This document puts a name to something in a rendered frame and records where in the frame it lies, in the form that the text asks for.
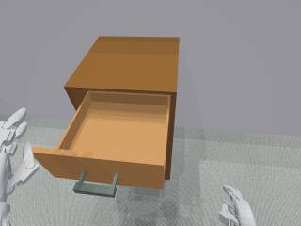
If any handle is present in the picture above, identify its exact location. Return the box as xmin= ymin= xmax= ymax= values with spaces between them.
xmin=73 ymin=169 xmax=119 ymax=198

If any drawer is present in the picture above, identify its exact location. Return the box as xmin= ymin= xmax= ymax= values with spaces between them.
xmin=32 ymin=90 xmax=171 ymax=190

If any robot left hand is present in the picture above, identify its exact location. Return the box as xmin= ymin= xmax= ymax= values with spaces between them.
xmin=0 ymin=107 xmax=39 ymax=202

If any cabinet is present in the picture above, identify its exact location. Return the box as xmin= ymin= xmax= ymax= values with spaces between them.
xmin=64 ymin=36 xmax=180 ymax=180

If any robot right hand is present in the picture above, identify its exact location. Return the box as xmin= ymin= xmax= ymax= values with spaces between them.
xmin=219 ymin=184 xmax=257 ymax=226

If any left robot forearm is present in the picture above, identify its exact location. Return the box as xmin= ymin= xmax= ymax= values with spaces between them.
xmin=0 ymin=202 xmax=11 ymax=226

